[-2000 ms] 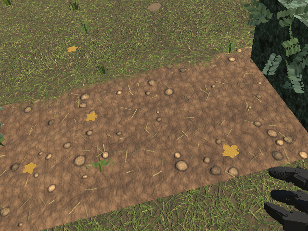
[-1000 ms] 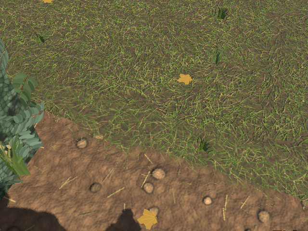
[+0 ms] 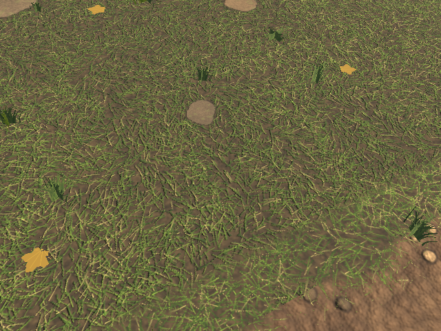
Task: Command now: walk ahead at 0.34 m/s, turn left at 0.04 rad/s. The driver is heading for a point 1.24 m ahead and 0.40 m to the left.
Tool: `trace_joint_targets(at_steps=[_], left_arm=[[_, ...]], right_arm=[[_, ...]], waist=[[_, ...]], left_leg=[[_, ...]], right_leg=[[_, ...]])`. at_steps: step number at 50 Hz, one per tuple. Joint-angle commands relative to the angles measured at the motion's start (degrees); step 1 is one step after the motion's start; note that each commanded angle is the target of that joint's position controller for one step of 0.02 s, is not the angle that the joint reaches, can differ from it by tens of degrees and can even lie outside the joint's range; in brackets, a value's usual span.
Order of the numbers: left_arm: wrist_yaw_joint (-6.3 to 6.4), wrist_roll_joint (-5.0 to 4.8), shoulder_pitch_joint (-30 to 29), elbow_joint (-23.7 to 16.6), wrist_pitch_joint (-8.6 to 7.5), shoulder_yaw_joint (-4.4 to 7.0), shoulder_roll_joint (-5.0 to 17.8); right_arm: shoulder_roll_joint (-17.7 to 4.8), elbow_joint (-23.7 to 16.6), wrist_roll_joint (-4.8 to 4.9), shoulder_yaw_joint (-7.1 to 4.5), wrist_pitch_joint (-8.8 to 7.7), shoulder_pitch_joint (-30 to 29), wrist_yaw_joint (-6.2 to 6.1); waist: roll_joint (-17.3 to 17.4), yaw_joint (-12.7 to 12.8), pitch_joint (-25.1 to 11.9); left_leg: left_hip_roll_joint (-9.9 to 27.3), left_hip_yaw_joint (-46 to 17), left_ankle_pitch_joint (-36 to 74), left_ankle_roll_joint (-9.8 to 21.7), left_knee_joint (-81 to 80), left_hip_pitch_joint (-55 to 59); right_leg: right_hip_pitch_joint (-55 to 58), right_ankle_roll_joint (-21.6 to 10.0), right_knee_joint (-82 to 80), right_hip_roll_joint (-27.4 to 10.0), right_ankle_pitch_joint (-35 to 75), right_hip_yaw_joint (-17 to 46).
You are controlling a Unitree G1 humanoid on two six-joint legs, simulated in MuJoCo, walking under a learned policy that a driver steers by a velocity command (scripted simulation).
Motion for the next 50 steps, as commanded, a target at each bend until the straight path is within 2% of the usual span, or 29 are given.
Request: trace_joint_targets(at_steps=[1, 5, 7, 8, 9, 10, 11, 12, 13, 15, 20, 24, 25, 27, 28, 29, 30, 31, 32, 33, 34, 35, 36, 37, 39, 41, 43, 48, 50], left_arm=[[-0.21, -0.12, -1.99, -4.57, -2.79, 0.19, 3.26], [-0.2, -1.01, -2.21, -3.13, -6.52, -0.19, 1.26], [0.02, -1.86, 2.34, -0.59, -7.38, 0.36, 1.91], [0.4, -1.96, 6.86, 1.0, -7.52, 0.96, 3.53], [0.89, -1.86, 12.6, 2.5, -7.35, 1.46, 4.91], [0.95, -0.98, 13.08, 1.93, -6.85, 1.76, 7.14], [0.59, 0.14, 10.24, 2.24, -7.0, 2.87, 9.04], [0.73, 0.11, 7.56, 1.73, -7.56, 2.02, 5.56], [0.79, -0.01, 6.97, 1.91, -7.81, 1.36, 3.53], [0.6, -0.1, 7.91, 2.72, -8.08, 0.82, 2.3], [0.06, 0.47, 7.81, 5.39, -8.77, 0.79, 3.37], [-0.35, -0.27, 10.32, 8.05, -8.48, 1.6, 5.76], [-0.51, -0.27, 9.64, 8.35, -8.16, 1.86, 6.97], [-0.51, -0.38, 9.81, 8.98, -7.18, 2.59, 10.28], [-0.49, -0.43, 9.19, 8.86, -6.49, 2.93, 11.71], [-0.59, -0.86, 7.92, 8.12, -6.29, 3.25, 12.92], [-0.29, -1.22, 7.21, 6.86, -7.16, 2.65, 11.46], [-0.98, 0.69, 14.03, 4.26, -8.74, -0.78, -1.35], [-0.94, -1.17, 11.22, 1.03, -11.66, -2.01, 0.54], [-0.72, -3.57, 2.9, 0.44, -12.67, -0.67, 6.23], [-0.32, -4.47, 1.81, -0.29, -12.89, -1.23, 4.66], [0.11, -3.34, 2.18, 0.95, -12.5, -1.61, 3.53], [-0.1, -2.96, 5.87, 2.65, -11.33, -1.35, 3.13], [-0.55, -3.33, 8.66, 4.1, -9.71, -1.21, 3.17], [-0.62, -3.09, 8.99, 5.48, -7.01, -1.27, 1.91], [-0.34, -2.48, 4.43, 4.36, -5.88, -1.9, 0.29], [-0.56, -2.42, -0.67, 3.42, -6.54, -1.82, 0.55], [-3.92, -3.11, -7.37, 2.35, -9.23, -1.99, -1.33], [-5.31, -3.35, -7.47, 1.96, -9.68, -1.19, 0.13]], right_arm=[[-10.04, -3.27, 1.14, -1.45, -0.1, 1.42, -0.61], [-10.77, -3.75, 1.29, -1.76, -0.33, 3.49, -0.95], [-9.43, -5.42, 1.74, -1.49, -0.07, 1.33, -0.93], [-7.92, -7.09, 2.11, -1.23, -0.09, -0.37, -0.63], [-3.59, -8.19, 2.42, -0.18, -0.77, -0.75, -0.04], [-0.16, -10.44, 3.11, 0.82, -2.15, -0.03, 0.9], [-2.48, -13.13, 4.08, 0.58, -3.22, -3.01, 1.26], [-4.79, -12.59, 3.92, 0.04, -3.32, -3.68, 1.5], [-5.17, -11.48, 2.99, -0.34, -2.86, -2.17, 1.72], [-4.08, -10.98, 1.71, -0.13, -2.08, -0.98, 2.38], [-2.78, -12.93, 2.02, 0.64, -1.52, -4.82, 3.54], [-0.78, -14.8, 2.0, 1.86, -2.02, -12.27, 5.37], [-1.07, -14.9, 2.17, 1.77, -2.12, -12.12, 5.7], [-4.17, -15.02, 2.73, 0.41, -1.86, -9.26, 5.47], [-6.92, -14.06, 3.19, -0.92, -1.51, -2.95, 5.22], [-11.2, -11.55, 3.31, -3.08, -0.83, 8.14, 4.82], [-16.15, -7.67, 3.18, -5.83, 0.34, 21.04, 3.82], [-20.66, -6.3, 2.58, -5.86, 0.21, 18.27, 3.02], [-18.42, -9.87, 1.74, -4.94, -1.32, 18.82, 3.27], [-12.55, -8.49, 1.02, -3.73, -2.46, 19.4, 3.37], [-12.23, -7.39, 0.62, -3.43, -3.45, 17.79, 3.36], [-10.37, -7.88, 0.03, -2.63, -4.15, 12.31, 3.25], [-7.73, -8.7, -1.37, -1.63, -4.52, 7.56, 3.13], [-5.93, -8.96, -1.98, -0.93, -4.74, 5.36, 3.11], [-4.11, -7.1, -0.9, -0.23, -5.69, 5.31, 3.14], [-4.91, -5.57, -0.92, -0.38, -6.77, 6.39, 2.87], [-4.51, -4.72, -1.28, -0.14, -7.53, 7.93, 2.25], [-6.7, -1.39, -1.24, 0.16, -8.01, 12.47, 0.24], [-8.45, -0.93, -1.74, -0.06, -6.78, 12.32, -0.7]], waist=[[12.29, 0.16, -0.67], [14.06, 1.29, -0.59], [11.62, 4.42, 0.01], [11.39, 6.42, -1.36], [4.98, 8.58, -5.91], [-6.12, 7.82, -6.93], [-11.41, 7.32, -2.82], [-8.78, 6.49, 0.43], [-7.73, 5.72, 1.31], [-4.5, 5.48, 2.95], [-3.7, 4.49, 7.76], [-0.09, 6.44, 11.01], [-0.59, 5.4, 10.5], [-5.52, 1.73, 4.89], [-8.06, -2.49, 0.27], [-9.11, -8.52, -6.32], [-5.05, -14.5, -11.76], [17.94, -3.59, -11.66], [16.05, -5.18, -27.67], [6.93, -8.36, -19.98], [2.9, -5.34, -11.56], [-1.5, -2.03, -7.23], [-0.16, 1.55, -4.83], [3.35, 3.4, -2.9], [4.12, 4.23, 0.99], [4.15, 3.09, 5.11], [3.65, 0.62, 7.02], [2.16, -2.18, 6.04], [5.02, -1.22, 3.63]], left_leg=[[10.65, -20.5, -24.1, 8.73, -16.14, 3.93], [7.61, -20.76, -20.25, 8.42, -14.84, 0.7], [5.02, -20.85, -18.84, 6.73, -12.34, -4.06], [2.75, -18.21, -17.02, 3.87, -9.04, -12.19], [0.21, -13.55, -19.92, 0.96, 4.71, -23.24], [-1.72, -5.35, -17.7, 0.07, 17.98, -34.97], [4.57, -2.78, -15.23, -0.33, 26.57, -43.08], [6.84, -2.04, -11.78, -0.7, 33.07, -45.29], [7.17, -1.28, -9.37, -1.13, 37.37, -46.63], [8.64, 0.23, -4.65, -1.82, 44.25, -47.38], [10.76, 3.62, 6.15, -3.0, 43.07, -41.5], [10.0, 10.01, 10.25, 1.19, 26.65, -32.76], [8.26, 12.31, 8.77, 2.9, 23.31, -28.91], [2.68, 16.99, 3.11, 5.87, 22.95, -20.59], [-0.1, 18.21, -1.01, 7.31, 23.51, -12.72], [-2.51, 18.01, -2.62, 9.3, 22.29, 2.98], [-2.39, 11.83, -0.22, 11.57, 17.38, 25.98], [9.43, -15.13, -12.15, 18.52, 11.7, 41.38], [18.14, -44.42, -34.14, 25.38, -3.55, 46.33], [18.48, -41.73, -34.29, 19.58, -9.81, 39.83], [18.43, -37.23, -29.25, 17.89, -11.18, 29.32], [17.23, -30.23, -21.9, 16.55, -10.38, 18.84], [14.62, -22.99, -17.54, 15.48, -9.89, 10.66], [13.56, -18.51, -15.76, 15.17, -11.25, 4.55], [12.13, -10.22, -10.71, 13.73, -14.06, -2.31], [9.79, -1.4, -2.85, 11.0, -16.61, -4.54], [7.0, 6.25, 6.16, 7.3, -18.22, -4.17], [8.1, 13.49, 25.27, 0.02, -20.51, 7.88], [9.06, 15.23, 46.46, -2.24, -15.71, 17.02]], right_leg=[[-3.24, 1.22, -6.49, -3.52, 0.53, -8.38], [12.61, -1.0, -30.98, -1.56, -0.26, -7.99], [22.57, -3.18, -45.32, -2.67, 13.12, -8.7], [33.12, -4.79, -47.8, -6.28, 15.24, -8.07], [46.18, -6.58, -44.53, -15.02, 12.39, -2.14], [48.87, -10.45, -42.52, -26.28, 1.54, 10.13], [41.53, -15.37, -47.26, -33.69, -10.58, 19.34], [39.51, -14.54, -48.8, -31.08, -11.47, 16.96], [39.06, -12.91, -48.98, -28.37, -7.75, 12.13], [36.18, -11.83, -49.67, -25.31, 1.77, 3.57], [25.03, -10.64, -54.28, -20.51, 12.54, -12.79], [25.31, -9.44, -57.09, -20.68, 20.73, -20.52], [26.6, -8.99, -55.22, -20.65, 32.86, -22.64], [32.24, -8.49, -45.7, -21.91, 70.55, -24.05], [32.99, -8.32, -35.72, -22.53, 83.4, -24.52], [28.34, -8.02, -22.14, -22.67, 88.08, -24.16], [13.5, -5.84, -3.82, -19.81, 74.47, -23.21], [-12.08, -2.16, 22.01, -7.98, -4.03, -19.0], [-18.11, -3.52, 30.49, -3.67, -7.09, -3.36], [-20.88, -5.51, 27.68, -7.6, 0.49, -1.51], [-20.35, -6.35, 23.53, -9.7, 3.58, -2.9], [-16.8, -6.45, 20.1, -12.83, 5.99, -3.29], [-12.54, -6.79, 18.12, -15.33, 8.73, -2.8], [-10.12, -6.67, 17.68, -16.83, 10.28, -3.2], [-10.43, -5.62, 14.57, -18.19, 12.17, -4.22], [-14.68, -4.64, 9.14, -17.23, 19.68, -4.86], [-15.11, -4.13, -0.83, -14.33, 28.63, -5.77], [-10.47, -6.44, -20.81, -8.62, 44.27, -12.61], [-8.61, -7.99, -25.07, -4.42, 41.77, -16.81]])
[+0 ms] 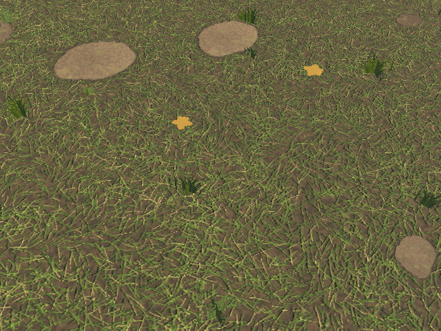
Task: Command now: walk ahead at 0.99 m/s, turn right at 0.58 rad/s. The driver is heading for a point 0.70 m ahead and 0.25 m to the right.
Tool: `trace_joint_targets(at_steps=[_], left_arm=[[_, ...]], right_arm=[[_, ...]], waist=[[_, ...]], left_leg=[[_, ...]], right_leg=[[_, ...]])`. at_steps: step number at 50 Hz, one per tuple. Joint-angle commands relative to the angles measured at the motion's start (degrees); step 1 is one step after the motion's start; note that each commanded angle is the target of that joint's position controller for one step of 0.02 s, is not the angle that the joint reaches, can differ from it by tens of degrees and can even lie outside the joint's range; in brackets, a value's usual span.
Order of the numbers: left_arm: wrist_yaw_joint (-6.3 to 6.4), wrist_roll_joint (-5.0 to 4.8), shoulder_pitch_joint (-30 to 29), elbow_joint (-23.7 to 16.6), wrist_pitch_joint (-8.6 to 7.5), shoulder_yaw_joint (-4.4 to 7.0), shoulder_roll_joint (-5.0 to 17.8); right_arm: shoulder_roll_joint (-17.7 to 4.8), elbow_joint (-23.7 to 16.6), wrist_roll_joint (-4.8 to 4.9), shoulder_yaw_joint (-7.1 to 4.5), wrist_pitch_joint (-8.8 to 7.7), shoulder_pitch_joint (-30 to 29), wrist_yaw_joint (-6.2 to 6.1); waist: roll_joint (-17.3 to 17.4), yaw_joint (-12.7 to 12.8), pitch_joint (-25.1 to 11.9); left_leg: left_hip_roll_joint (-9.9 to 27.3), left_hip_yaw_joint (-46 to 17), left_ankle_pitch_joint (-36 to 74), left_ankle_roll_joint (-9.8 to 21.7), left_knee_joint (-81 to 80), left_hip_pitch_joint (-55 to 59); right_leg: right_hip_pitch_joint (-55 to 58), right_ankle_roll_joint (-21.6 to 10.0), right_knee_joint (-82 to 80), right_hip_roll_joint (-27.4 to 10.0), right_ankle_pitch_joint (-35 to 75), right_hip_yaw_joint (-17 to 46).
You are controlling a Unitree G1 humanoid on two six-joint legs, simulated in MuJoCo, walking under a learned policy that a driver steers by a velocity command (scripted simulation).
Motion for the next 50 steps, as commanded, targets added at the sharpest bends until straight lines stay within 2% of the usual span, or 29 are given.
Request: trace_joint_targets(at_steps=[1, 3, 4, 5, 6, 7, 8, 9, 10, 13, 16, 18, 22, 23, 25, 26, 27, 28, 30, 34, 37, 40, 43, 45, 46, 47, 48, 49, 50], left_arm=[[-2.02, -0.46, -5.85, -5.52, -1.55, 1.88, 5.21], [-1.85, -0.88, 4.57, -4.18, 0.13, 3.44, 8.28], [-1.1, -0.99, 19.49, -0.29, 1.38, 5.14, 11.76], [0.1, -0.64, 35.29, 3.95, 2.35, 5.81, 13.51], [0.43, 1.36, 34.26, 5.95, 2.33, 4.35, 10.67], [0.67, 3.1, 23.5, 1.66, 1.47, 3.46, 8.99], [1.2, 2.93, 21.9, -1.56, 1.39, 3.6, 6.85], [1.11, 3.02, 17.73, -1.69, 0.8, 3.47, 7.1], [1.01, 2.85, 13.12, -3.15, -0.01, 3.39, 7.11], [1.88, 2.29, 6.8, -4.69, 0.0, 3.35, 7.17], [3.23, 0.6, 8.38, -3.31, 0.13, 3.61, 7.44], [3.64, -0.04, 10.62, -1.84, 0.65, 4.07, 8.53], [4.07, -0.75, 12.87, -0.01, 1.63, 4.22, 7.14], [4.1, -0.47, 12.52, 0.0, 2.01, 4.3, 6.88], [3.23, 1.49, 9.39, -1.7, 2.35, 3.5, 5.13], [2.86, 3.66, 11.67, -3.49, 2.14, 1.19, -2.11], [2.61, -1.82, 19.9, -6.92, 1.18, 0.05, -2.98], [3.36, -2.55, 15.55, -4.69, 1.84, 0.74, 2.76], [3.05, 0.7, 3.76, -6.17, 2.43, 1.81, 6.11], [1.65, -0.46, 0.11, -9.25, 3.8, 1.78, 2.73], [1.05, 1.34, -3.37, -12.07, 3.21, 0.79, 1.13], [-0.73, 2.0, -6.47, -11.19, 1.31, 0.44, 0.86], [-1.49, 2.47, -6.14, -11.23, 1.06, 1.99, 4.45], [-0.9, 2.87, 5.6, -7.77, 1.38, 3.96, 7.92], [0.08, 3.49, 10.17, -6.65, 1.85, 4.75, 10.23], [1.11, 4.79, 8.47, -7.25, 2.27, 4.24, 14.2], [0.93, 5.51, 9.32, -8.63, 1.94, 2.97, 10.47], [0.55, 4.38, 6.82, -8.59, 2.19, 3.05, 9.16], [0.49, 2.68, 2.59, -7.93, 2.14, 2.55, 7.46]], right_arm=[[-12.08, -1.48, -0.77, -2.97, 1.09, 0.9, -2.11], [-14.96, -2.37, -1.62, -4.11, 3.08, -2.26, -3.97], [-15.69, -3.94, -2.4, -4.45, 3.67, -7.03, -4.16], [-15.69, -5.95, -1.45, -4.63, 3.59, -15.33, -3.59], [-1.21, -9.1, -0.95, -0.94, 1.36, -11.61, -1.3], [-0.75, -12.42, 3.32, 0.89, -1.46, -4.94, 0.66], [-6.78, -13.91, 3.71, 0.15, -2.95, -11.68, 1.67], [-6.91, -15.12, 3.33, -0.02, -3.4, -12.86, 2.19], [-6.57, -13.91, 1.46, 0.1, -2.83, -12.12, 1.84], [-8.3, -12.14, 0.19, -0.66, -0.45, -9.47, 0.14], [-5.5, -16.06, -1.05, 0.48, -0.14, -19.58, -0.45], [-3.52, -17.74, 0.12, 0.71, -0.25, -24.09, -0.5], [-7.9, -17.81, 3.55, -1.85, -0.7, -24.48, -0.46], [-9.05, -17.26, 3.89, -2.64, -1.04, -22.51, -0.36], [-12.53, -13.85, 4.17, -5.22, -1.3, -3.89, -0.57], [-15.84, -11.56, 3.44, -5.77, -0.62, 8.1, -0.9], [-20.05, -10.46, 0.77, -6.32, -0.35, 6.35, 0.55], [-13.25, -12.86, 0.78, -5.49, 0.13, 1.38, 0.52], [-9.77, -10.99, 0.55, -4.64, 1.07, -0.25, 0.02], [-3.44, -5.71, 0.87, -2.9, 0.76, -2.74, 0.51], [-6.88, -3.8, 1.12, -3.47, 0.9, -5.83, 0.2], [-11.71, -2.74, 1.41, -4.31, 0.79, -6.11, -0.66], [-14.89, -0.32, 2.78, -4.86, 0.84, -2.69, -0.94], [-14.85, -0.16, 2.93, -4.6, 1.83, -3.7, -1.29], [-13.65, -0.99, 2.61, -4.15, 1.87, -3.08, -1.5], [-5.47, -1.87, -0.96, -1.81, 1.9, 6.23, -0.55], [-8.97, 0.97, 0.94, -1.0, 1.72, 11.61, 0.6], [-12.8, 0.07, 2.06, -2.19, 2.4, 4.72, 0.64], [-11.71, -2.15, 2.19, -1.99, 2.9, -0.52, 0.01]], waist=[[6.74, 1.18, 2.24], [10.75, 8.52, -2.89], [10.29, 15.72, -8.12], [2.9, 24.82, -9.99], [-23.42, 15.33, -8.77], [-18.82, 8.57, -17.33], [-5.76, 10.93, -13.07], [6.17, 5.29, -4.94], [10.57, 2.33, -1.92], [7.38, -1.27, 4.06], [2.94, 3.21, 6.27], [-0.26, 6.56, 3.65], [-4.76, 7.33, 0.87], [-5.57, 5.85, -0.21], [-5.08, -4.81, -11.81], [8.16, -6.52, -21.57], [36.12, 0.49, -25.15], [22.38, -2.14, -15.85], [2.81, -3.91, -4.08], [6.72, 0.24, 2.68], [4.83, 3.11, 6.32], [3.68, 1.99, 3.48], [6.6, 3.79, -0.42], [6.75, 10.88, -6.69], [3.73, 13.06, -9.3], [-14.82, 4.8, -16.61], [-9.75, 6.88, -33.55], [-2.21, 8.33, -29.22], [0.66, 6.3, -19.22]], left_leg=[[14.04, 3.3, 72.91, -7.5, 3.92, -5.7], [16.97, 3.58, 97.18, -8.35, 20.11, -2.84], [17.45, 2.47, 101.17, -8.03, 35.44, -7.96], [11.6, 3.98, 77.87, -8.13, 64.25, -20.48], [-0.92, -3.71, -10.73, -10.3, 93.75, -54.45], [0.23, -16.07, -10.35, -7.06, 96.16, -65.07], [2.62, -16.9, -3.45, -2.9, 87.19, -63.68], [4.91, -16.02, 1.23, -0.83, 77.74, -61.39], [7.21, -16.22, 3.35, -0.84, 70.78, -56.33], [10.73, -15.22, 5.91, -5.15, 58.81, -48.66], [9.53, -11.27, 19.0, -8.97, 38.2, -40.59], [6.46, -8.95, 27.94, -10.51, 28.16, -31.58], [6.14, -13.99, 26.48, -11.21, 17.68, -30.33], [6.42, -13.97, 23.8, -10.32, 16.87, -28.94], [10.57, -14.47, 15.3, -6.54, 21.74, -8.75], [20.6, -28.25, 1.21, -4.45, 22.28, 9.58], [33.53, -65.96, -25.48, 5.66, 7.25, 17.25], [30.99, -62.78, -34.16, 4.73, 4.46, 10.6], [25.37, -39.26, -8.29, 1.49, 6.29, -3.04], [19.98, -19.78, 15.57, 1.15, 4.85, -14.69], [19.76, -11.27, 41.62, 2.78, 3.48, -21.47], [16.6, -3.46, 45.98, 0.87, 1.74, -24.79], [18.58, -2.32, 60.45, -0.06, 7.37, -16.22], [17.57, -0.28, 65.54, -2.24, 23.77, -16.12], [14.42, 0.45, 52.62, -4.37, 37.75, -23.68], [5.76, -0.01, -14.39, -7.41, 63.48, -42.48], [5.27, -14.03, -17.99, -7.29, 74.32, -45.31], [8.08, -14.09, -13.11, -7.44, 72.61, -44.53], [10.1, -11.88, -9.13, -7.91, 67.18, -47.9]], right_leg=[[12.99, -2.16, -4.33, 7.24, -0.92, -8.07], [22.17, -3.93, -1.32, 10.04, -10.95, -10.2], [35.77, -6.29, 0.9, 9.05, -13.78, -6.92], [51.74, -10.11, -5.44, 4.5, -9.3, 0.44], [70.64, -16.93, 1.23, -0.3, -15.16, 14.43], [71.76, -24.38, -13.51, -9.53, -51.78, 44.92], [64.74, -21.08, -24.44, -10.43, -60.27, 49.84], [52.31, -18.94, -28.29, -10.55, -59.04, 49.14], [42.42, -18.35, -28.67, -7.94, -54.66, 45.76], [25.59, -17.85, -29.64, -0.21, -41.26, 32.9], [16.65, -15.34, -29.23, 4.98, -31.1, 22.96], [14.18, -12.02, -27.44, 6.5, -32.5, 21.41], [29.46, -8.74, -19.04, 4.38, -36.39, 27.59], [32.82, -7.84, -15.41, 3.31, -32.92, 28.56], [30.69, -3.83, 6.69, 4.88, -19.89, 24.51], [19.52, -3.01, 27.83, 7.9, -42.99, 18.41], [-0.56, -1.37, 44.15, 8.52, -47.9, 13.13], [-5.79, -0.67, 48.82, 3.12, -40.79, 11.57], [-3.98, -0.5, 45.99, -0.41, -34.18, 7.86], [-0.63, -0.73, 38.85, -5.16, -32.62, 7.51], [1.5, 1.36, 25.45, -2.6, -29.59, 5.08], [16.76, 1.28, 3.93, 1.63, -12.75, -0.82], [24.44, -2.11, -3.82, 6.13, -12.65, -1.55], [38.58, -5.36, -9.45, 7.56, -7.97, -1.04], [49.33, -6.99, -11.48, 3.91, 3.51, 3.72], [68.35, -15.31, -2.3, -13.45, 41.71, 23.11], [73.66, -23.54, -5.56, -22.81, 38.56, 38.73], [65.92, -21.16, -8.93, -17.67, 30.71, 32.39], [57.35, -18.34, -11.22, -14.26, 22.82, 26.17]])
